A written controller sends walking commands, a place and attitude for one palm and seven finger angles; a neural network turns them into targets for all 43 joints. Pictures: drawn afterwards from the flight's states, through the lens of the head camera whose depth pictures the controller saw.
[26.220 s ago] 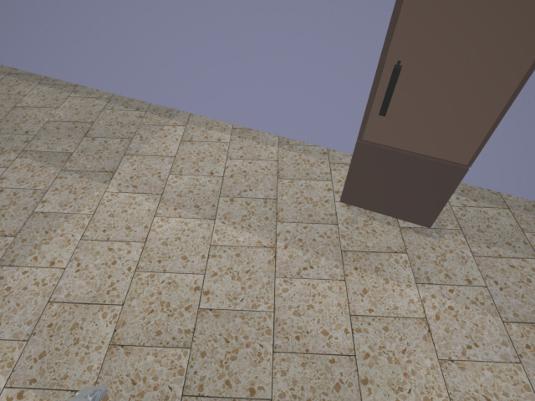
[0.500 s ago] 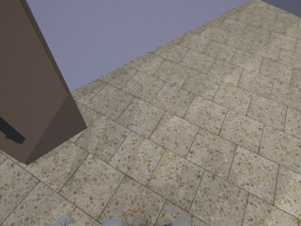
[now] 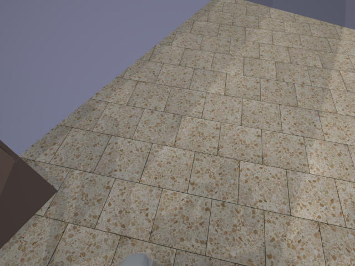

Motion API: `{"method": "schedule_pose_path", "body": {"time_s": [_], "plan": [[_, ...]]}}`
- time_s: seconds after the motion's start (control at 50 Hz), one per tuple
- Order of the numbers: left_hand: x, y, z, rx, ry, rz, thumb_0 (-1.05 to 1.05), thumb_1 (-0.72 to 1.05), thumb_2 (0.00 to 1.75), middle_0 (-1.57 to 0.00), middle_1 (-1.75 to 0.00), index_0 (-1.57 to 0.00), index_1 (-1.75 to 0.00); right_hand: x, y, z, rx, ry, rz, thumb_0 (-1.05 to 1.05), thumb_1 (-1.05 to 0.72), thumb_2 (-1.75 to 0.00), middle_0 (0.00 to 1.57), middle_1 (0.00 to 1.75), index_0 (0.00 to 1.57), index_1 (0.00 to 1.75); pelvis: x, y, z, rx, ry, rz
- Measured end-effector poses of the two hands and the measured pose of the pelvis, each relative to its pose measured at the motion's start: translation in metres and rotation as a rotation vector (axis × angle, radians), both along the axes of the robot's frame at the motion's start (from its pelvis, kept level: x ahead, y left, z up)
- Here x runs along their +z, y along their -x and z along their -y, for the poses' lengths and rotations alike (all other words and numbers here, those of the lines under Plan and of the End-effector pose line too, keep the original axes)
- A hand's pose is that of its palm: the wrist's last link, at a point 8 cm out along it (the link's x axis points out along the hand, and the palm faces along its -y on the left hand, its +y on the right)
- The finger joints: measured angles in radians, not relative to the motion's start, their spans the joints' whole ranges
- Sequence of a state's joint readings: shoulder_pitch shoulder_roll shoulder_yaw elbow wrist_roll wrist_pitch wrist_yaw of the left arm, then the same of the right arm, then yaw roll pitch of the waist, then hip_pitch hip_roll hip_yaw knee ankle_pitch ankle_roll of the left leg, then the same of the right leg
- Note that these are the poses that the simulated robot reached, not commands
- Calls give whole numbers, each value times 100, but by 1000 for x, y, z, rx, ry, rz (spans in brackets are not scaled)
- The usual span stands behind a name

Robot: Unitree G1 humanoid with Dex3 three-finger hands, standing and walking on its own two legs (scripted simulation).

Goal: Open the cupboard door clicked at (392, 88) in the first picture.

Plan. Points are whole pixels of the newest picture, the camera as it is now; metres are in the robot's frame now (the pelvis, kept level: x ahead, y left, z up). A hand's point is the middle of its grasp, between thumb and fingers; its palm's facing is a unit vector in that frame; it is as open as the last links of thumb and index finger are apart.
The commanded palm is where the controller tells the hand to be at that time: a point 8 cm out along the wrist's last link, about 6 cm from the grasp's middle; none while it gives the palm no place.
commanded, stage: walk to a spot facing it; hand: left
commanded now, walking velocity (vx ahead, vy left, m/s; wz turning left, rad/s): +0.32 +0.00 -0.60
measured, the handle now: out of the picture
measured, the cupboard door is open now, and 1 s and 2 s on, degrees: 36 36 36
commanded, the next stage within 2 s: turn to face it in 1.04 s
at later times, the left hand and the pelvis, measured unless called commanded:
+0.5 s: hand (162, 173) +0.39 +0.08 -0.16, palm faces -0.34 -0.91 -0.23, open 7.4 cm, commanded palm none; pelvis +0.17 -0.06 -0.02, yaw -17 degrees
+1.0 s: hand (175, 151) +0.49 +0.04 -0.17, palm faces -0.40 -0.90 -0.19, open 7.3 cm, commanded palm none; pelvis +0.38 -0.13 +0.00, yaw -27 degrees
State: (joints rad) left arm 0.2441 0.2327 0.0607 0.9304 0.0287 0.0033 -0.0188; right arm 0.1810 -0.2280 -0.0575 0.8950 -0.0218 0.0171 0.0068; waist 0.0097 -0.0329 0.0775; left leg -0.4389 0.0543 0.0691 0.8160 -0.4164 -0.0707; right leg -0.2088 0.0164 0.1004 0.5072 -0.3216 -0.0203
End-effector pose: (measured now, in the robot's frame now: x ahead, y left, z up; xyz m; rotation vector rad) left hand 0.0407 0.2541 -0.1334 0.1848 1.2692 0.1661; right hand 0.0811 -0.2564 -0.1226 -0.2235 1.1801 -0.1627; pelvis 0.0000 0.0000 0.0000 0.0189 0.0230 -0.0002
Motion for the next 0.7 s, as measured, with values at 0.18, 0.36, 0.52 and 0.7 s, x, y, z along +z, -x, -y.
{"method": "schedule_pose_path", "body": {"time_s": [0.18,0.36,0.52,0.7], "plan": [[-16,-72,-13,-107,39,-65,1,90,90,-20,-30,-20,-30,8,-23,-18,-87,34,84,0,-90,-90,21,30,20,30,-5,-56,-15,-140,29,-5],[5,-251,56,-347,66,115,1,91,90,-19,-30,-20,-30,-1,58,-18,-332,-31,-219,0,-90,-90,21,30,20,30,2,-118,12,-259,27,-5],[2,-361,134,-451,45,274,0,91,90,-19,-30,-20,-30,-29,62,11,-470,-95,-386,1,-90,-90,21,30,20,30,-22,-176,63,-308,15,30],[-1,-355,145,-415,43,52,-1,93,90,-20,-30,-21,-30,-4,-112,70,-441,-54,-48,1,-91,-90,20,30,20,30,4,-246,90,-381,13,7]]}}
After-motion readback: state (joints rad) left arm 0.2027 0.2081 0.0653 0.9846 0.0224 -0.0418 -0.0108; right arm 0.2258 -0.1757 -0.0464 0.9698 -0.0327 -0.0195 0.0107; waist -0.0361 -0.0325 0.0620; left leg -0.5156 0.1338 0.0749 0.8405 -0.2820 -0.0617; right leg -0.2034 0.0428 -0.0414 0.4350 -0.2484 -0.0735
